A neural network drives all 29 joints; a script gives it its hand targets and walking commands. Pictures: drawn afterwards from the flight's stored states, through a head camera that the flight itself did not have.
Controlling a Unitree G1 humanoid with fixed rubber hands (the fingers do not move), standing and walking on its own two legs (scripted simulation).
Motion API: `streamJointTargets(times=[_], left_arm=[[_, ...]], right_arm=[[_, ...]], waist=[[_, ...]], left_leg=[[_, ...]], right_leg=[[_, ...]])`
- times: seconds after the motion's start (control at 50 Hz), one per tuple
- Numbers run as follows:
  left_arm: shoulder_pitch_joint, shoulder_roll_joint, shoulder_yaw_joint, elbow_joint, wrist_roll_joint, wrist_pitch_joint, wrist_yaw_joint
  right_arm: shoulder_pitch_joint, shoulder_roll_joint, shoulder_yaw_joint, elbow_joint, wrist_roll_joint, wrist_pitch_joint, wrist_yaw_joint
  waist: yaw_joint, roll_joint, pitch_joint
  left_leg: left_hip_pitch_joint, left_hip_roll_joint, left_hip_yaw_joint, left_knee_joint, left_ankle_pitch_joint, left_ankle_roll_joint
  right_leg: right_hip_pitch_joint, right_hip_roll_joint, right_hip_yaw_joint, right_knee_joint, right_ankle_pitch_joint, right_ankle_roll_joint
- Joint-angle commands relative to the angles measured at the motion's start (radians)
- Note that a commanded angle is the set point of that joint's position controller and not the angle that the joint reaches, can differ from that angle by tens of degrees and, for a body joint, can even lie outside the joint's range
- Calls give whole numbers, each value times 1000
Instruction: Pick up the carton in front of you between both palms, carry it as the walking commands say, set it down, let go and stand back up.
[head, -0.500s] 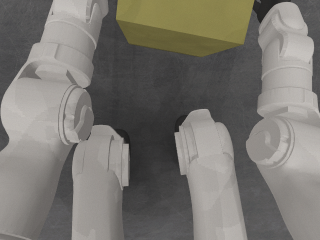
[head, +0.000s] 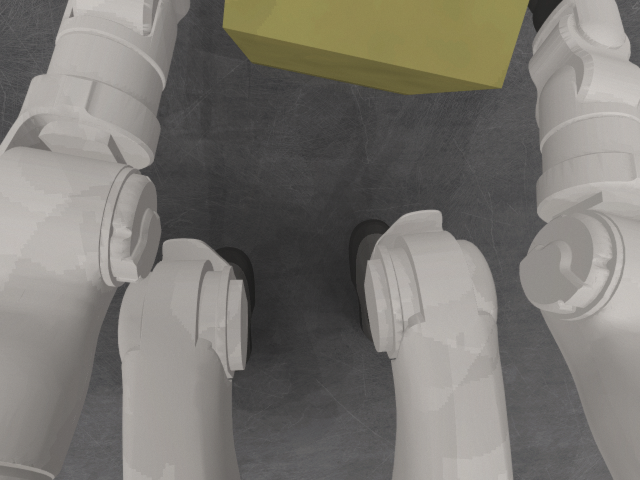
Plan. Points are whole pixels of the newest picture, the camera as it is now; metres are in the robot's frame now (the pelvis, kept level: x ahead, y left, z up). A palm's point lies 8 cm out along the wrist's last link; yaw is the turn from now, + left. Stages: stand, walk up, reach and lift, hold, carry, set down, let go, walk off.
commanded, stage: set down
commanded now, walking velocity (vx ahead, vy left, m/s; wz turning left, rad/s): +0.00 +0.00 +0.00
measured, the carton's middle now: out of the picture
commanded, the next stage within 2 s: let go in 1.18 s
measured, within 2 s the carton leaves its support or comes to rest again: neither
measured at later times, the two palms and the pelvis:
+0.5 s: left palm out of the picture +0.61 +0.06 -0.05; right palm out of the picture +0.51 -0.30 -0.05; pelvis -0.01 -0.01 +0.06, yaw -2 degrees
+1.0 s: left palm out of the picture +0.61 +0.08 +0.09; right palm out of the picture +0.51 -0.31 +0.09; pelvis +0.02 -0.01 +0.18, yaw -1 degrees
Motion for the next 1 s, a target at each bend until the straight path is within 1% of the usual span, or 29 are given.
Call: streamJointTargets(times=[0.0,0.06,0.12,0.2,0.28,0.32,0.36,0.42,0.48,0.54,0.64,0.72,0.78,0.84,0.98], left_arm=[[-323,129,-73,-125,-94,-35,18],[-342,122,-129,-153,-158,-40,9],[-341,135,-142,-171,-179,-29,4],[-335,166,-107,-201,-155,0,10],[-336,190,-48,-246,-120,40,27],[-316,198,-12,-222,-98,64,30],[-283,194,26,-175,-70,77,22],[-235,177,75,-112,-28,74,3],[-211,160,102,-91,1,63,-11],[-210,149,108,-110,13,61,-18],[-218,133,87,-203,8,82,-18],[-194,126,81,-280,9,111,-13],[-162,122,89,-316,17,129,-13],[-127,116,102,-330,26,136,-17],[-53,97,135,-301,52,118,-36]], right_arm=[[-247,-239,69,-68,108,-64,-42],[-239,-231,138,-41,188,-64,-39],[-231,-241,174,-53,229,-50,-42],[-240,-265,184,-136,245,-22,-59],[-264,-261,195,-256,249,25,-85],[-254,-232,205,-262,244,56,-93],[-226,-192,208,-236,231,77,-94],[-185,-143,190,-205,194,82,-87],[-166,-125,163,-207,159,77,-77],[-152,-131,139,-229,138,77,-70],[-122,-163,116,-295,131,95,-63],[-82,-181,115,-351,141,121,-53],[-47,-180,117,-380,149,138,-42],[-14,-169,117,-394,151,146,-32],[44,-136,101,-390,123,131,-13]], waist=[[-125,125,-1207],[-129,146,-1292],[-128,152,-1365],[-117,138,-1491],[-94,78,-1646],[-75,52,-1610],[-54,36,-1509],[-36,19,-1399],[-37,19,-1389],[-52,43,-1434],[-83,107,-1588],[-86,138,-1686],[-78,139,-1715],[-67,128,-1709],[-53,94,-1645]], left_leg=[[520,52,6,-134,472,-21],[534,61,15,-126,474,-18],[548,65,30,-134,439,-14],[573,56,59,-169,378,-7],[566,37,97,-237,312,6],[518,33,107,-281,260,17],[454,33,108,-324,211,26],[385,35,99,-378,186,32],[383,33,89,-429,200,33],[440,30,85,-480,223,27],[611,23,85,-557,292,11],[728,16,85,-621,359,3],[780,11,83,-675,401,1],[803,10,79,-733,433,0],[830,14,63,-882,474,-2]], right_leg=[[515,-5,-53,-119,543,-11],[564,-14,-45,-123,589,-22],[616,-18,-44,-142,595,-25],[716,-11,-55,-182,577,-22],[880,6,-73,-243,568,-17],[888,13,-76,-285,525,-13],[837,16,-72,-325,466,-8],[766,18,-65,-374,428,0],[746,20,-65,-418,436,6],[746,24,-76,-464,449,8],[776,30,-100,-540,499,4],[824,36,-107,-605,556,0],[870,40,-105,-658,599,2],[918,42,-98,-713,638,4],[1027,43,-83,-848,696,11]])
